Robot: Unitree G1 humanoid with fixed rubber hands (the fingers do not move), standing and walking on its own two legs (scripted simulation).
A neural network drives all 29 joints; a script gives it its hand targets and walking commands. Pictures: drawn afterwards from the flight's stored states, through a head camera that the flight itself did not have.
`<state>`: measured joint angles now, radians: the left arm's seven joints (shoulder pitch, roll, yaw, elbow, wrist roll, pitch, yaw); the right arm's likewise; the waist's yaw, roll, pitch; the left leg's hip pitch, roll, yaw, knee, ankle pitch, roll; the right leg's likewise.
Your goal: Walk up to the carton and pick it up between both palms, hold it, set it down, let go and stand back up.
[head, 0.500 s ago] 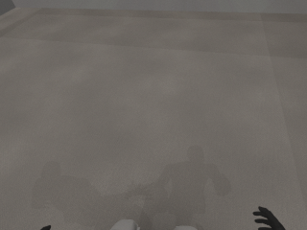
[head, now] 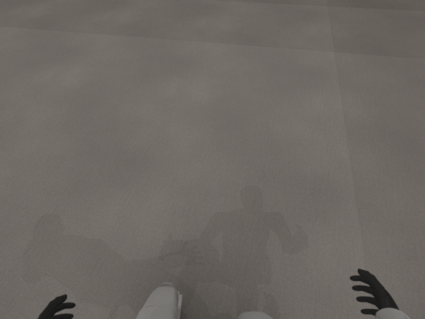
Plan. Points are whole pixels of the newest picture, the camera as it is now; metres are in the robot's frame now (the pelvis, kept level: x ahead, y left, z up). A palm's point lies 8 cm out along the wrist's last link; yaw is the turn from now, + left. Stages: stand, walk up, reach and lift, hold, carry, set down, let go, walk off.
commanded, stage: walk up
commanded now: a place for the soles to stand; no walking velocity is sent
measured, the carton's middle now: out of the picture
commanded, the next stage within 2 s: none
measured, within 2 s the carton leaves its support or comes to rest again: neither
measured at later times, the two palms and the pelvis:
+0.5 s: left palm out of the picture +0.01 +0.21 -0.07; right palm out of the picture -0.02 -0.41 -0.08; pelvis -0.12 -0.09 +0.02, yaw -5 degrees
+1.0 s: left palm out of the picture -0.15 +0.15 -0.07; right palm out of the picture -0.16 -0.47 -0.10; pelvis -0.26 -0.14 +0.02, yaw -7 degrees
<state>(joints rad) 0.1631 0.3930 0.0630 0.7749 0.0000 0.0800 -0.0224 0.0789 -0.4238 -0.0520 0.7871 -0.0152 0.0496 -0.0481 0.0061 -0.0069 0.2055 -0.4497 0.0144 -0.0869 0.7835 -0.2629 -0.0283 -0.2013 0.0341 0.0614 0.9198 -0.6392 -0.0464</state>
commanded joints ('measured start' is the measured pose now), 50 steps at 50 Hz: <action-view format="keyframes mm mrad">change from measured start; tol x32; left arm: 1 6 367 92 -97 39 -36 20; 50 112 205 77 -66 22 -56 74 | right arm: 1 -17 -182 -57 -27 -18 -12 -5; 17 410 -216 -94 112 19 -14 -14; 23 -328 -212 -53 -114 -10 -44 -34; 50 71 -145 -35 1 11 6 16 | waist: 1 3 -255 -54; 15 -66 -273 -295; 18 -115 366 -320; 36 -15 -143 41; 50 39 -189 -374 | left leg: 1 -194 -158 -62 349 -360 68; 11 -164 -121 -15 183 -158 55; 17 412 67 43 -634 173 235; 20 -24 417 -523 -439 183 421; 27 75 296 -338 -369 -41 228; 34 -100 -156 -121 453 -252 61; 50 -75 -88 -6 174 -277 35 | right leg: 1 -209 -399 565 -671 557 -91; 11 391 -145 216 -472 1134 206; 16 166 9 98 -186 1565 391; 17 24 112 -14 144 1341 410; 18 -191 171 73 550 185 261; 21 -1 2 393 707 -28 52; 29 43 -94 137 -505 220 15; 33 -323 -384 638 -778 160 -25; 43 409 -201 389 -413 1051 26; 50 362 -275 443 -429 1155 -49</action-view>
